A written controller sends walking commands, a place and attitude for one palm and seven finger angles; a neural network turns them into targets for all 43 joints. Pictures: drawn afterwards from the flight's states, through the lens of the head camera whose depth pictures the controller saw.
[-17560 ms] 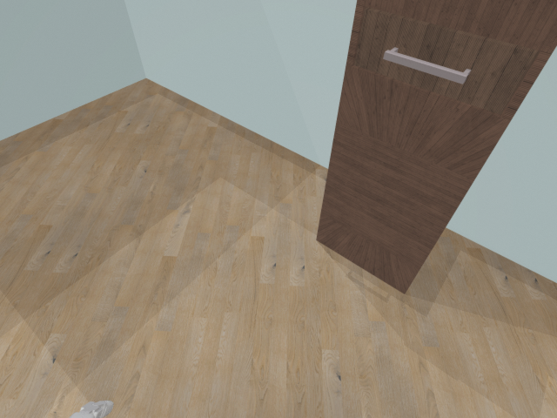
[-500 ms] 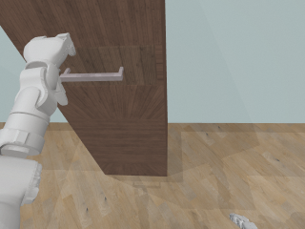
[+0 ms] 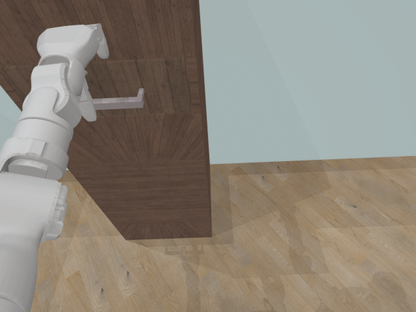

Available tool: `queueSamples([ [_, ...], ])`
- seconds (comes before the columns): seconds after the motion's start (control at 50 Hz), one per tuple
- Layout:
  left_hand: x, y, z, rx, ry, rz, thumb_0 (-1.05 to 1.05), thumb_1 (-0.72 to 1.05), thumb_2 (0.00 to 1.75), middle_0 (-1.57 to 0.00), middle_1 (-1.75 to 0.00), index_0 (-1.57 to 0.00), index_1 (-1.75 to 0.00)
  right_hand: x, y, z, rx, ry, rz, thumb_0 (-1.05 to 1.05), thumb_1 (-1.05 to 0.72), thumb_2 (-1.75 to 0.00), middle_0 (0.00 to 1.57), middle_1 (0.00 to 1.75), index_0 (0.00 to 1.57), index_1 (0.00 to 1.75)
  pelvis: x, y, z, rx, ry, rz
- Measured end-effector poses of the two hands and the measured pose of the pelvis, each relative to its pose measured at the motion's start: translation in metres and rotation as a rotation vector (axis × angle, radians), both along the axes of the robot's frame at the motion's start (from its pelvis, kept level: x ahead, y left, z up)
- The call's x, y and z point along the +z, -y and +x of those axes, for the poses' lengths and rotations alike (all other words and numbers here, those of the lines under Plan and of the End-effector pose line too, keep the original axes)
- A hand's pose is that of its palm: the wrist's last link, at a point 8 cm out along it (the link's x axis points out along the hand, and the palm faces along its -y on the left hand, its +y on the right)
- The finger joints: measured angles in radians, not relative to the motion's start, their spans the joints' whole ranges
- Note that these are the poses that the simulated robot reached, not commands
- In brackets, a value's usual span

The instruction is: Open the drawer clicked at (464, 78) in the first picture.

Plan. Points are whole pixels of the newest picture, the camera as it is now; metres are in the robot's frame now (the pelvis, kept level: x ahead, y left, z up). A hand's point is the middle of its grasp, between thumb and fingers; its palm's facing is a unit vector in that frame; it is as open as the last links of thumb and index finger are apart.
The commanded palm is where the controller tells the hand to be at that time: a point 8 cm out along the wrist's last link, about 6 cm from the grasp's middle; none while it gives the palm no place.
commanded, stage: move the hooked fingers above the handle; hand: left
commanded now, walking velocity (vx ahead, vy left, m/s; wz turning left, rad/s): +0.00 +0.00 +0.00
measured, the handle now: (100, 99) +0.54 +0.24 +0.13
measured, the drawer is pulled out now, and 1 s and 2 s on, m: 0.00 0.00 0.00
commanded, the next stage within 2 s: none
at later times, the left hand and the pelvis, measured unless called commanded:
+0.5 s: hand (76, 83) +0.49 +0.25 +0.20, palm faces +0.08 -0.01 -1.00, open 13.4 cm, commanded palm +0.48 +0.25 +0.24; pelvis +0.00 +0.00 -0.01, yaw +0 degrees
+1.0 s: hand (104, 105) +0.49 +0.21 +0.15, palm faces +0.03 -0.03 -1.00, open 13.7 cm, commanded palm +0.49 +0.25 +0.24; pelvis +0.00 +0.02 -0.01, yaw -1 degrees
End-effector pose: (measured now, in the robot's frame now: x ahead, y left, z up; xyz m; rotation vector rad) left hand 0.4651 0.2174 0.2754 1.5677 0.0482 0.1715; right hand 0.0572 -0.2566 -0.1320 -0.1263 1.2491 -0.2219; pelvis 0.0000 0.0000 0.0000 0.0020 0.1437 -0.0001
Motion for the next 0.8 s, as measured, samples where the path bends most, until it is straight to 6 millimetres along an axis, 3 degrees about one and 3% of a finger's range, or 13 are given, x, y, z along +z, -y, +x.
queueSamples([
  [0.1,-0.003,0.001,-0.002,0.01,-0.127,0.009,0.0,-0.49,0.3,-0.35,-1.22,-0.32,-1.26,0.007,0.014,-0.01,-0.055,0.04,-0.04,0.01,-0.9,-0.9,0.2,0.29,0.2,0.3,-0.001,0.005,-0.004,-0.005,0.022,0.002],
  [0.18,-0.04,0.001,-0.004,-0.056,-0.266,0.008,0.0,-0.49,0.3,-0.33,-1.21,-0.3,-1.23,0.013,0.026,-0.018,-0.069,0.062,-0.084,0.0,-0.9,-0.9,0.2,0.29,0.2,0.3,-0.003,0.007,-0.011,-0.009,0.022,0.001],
  [0.24,-0.067,0.005,-0.01,-0.162,-0.271,0.005,0.0,-0.49,0.3,-0.32,-1.21,-0.3,-1.22,0.014,0.033,-0.025,-0.066,0.049,-0.115,0.0,-0.9,-0.9,0.2,0.29,0.2,0.3,-0.004,0.007,-0.014,-0.014,0.009,0.0],
  [0.32,-0.056,0.0,-0.017,-0.259,-0.108,0.001,0.0,-0.49,0.3,-0.31,-1.22,-0.29,-1.2,0.012,0.034,-0.033,-0.044,0.003,-0.135,0.0,-0.9,-0.9,0.2,0.29,0.2,0.3,-0.006,0.006,-0.012,-0.006,-0.018,-0.005],
  [0.4,-0.035,-0.02,-0.011,-0.168,0.018,-0.013,0.0,-0.49,0.3,-0.31,-1.21,-0.3,-1.2,0.007,0.027,-0.035,-0.034,-0.036,-0.106,0.0,-0.9,-0.9,0.2,0.29,0.2,0.3,-0.007,0.003,-0.008,0.001,-0.033,-0.009],
  [0.44,-0.029,-0.03,-0.005,-0.093,0.024,-0.022,0.0,-0.49,0.3,-0.31,-1.21,-0.32,-1.21,0.005,0.022,-0.033,-0.036,-0.041,-0.086,0.0,-0.9,-0.9,0.2,0.29,0.2,0.3,-0.007,0.002,-0.006,0.001,-0.039,-0.01],
  [0.6,-0.015,-0.023,0.0,-0.013,-0.064,0.008,0.0,-0.49,0.3,-0.36,-1.23,-0.38,-1.28,0.002,0.0,-0.012,-0.037,0.004,-0.028,0.01,-0.9,-0.9,0.2,0.29,0.2,0.3,-0.004,-0.006,0.001,0.006,-0.018,-0.012],
  [0.7,-0.022,-0.022,-0.002,-0.043,-0.136,0.004,0.0,-0.49,0.3,-0.34,-1.21,-0.31,-1.24,0.008,-0.008,0.003,-0.024,0.059,-0.028,0.0,-0.9,-0.9,0.2,0.29,0.2,0.3,-0.004,-0.009,-0.001,0.007,-0.004,-0.01],
  [0.8,-0.062,-0.004,0.0,-0.167,-0.23,0.005,0.0,-0.49,0.3,-0.32,-1.21,-0.31,-1.22,0.011,-0.009,0.009,-0.008,0.077,-0.047,0.0,-0.9,-0.9,0.2,0.3,0.2,0.3,-0.005,-0.014,-0.004,0.006,-0.013,-0.011],
])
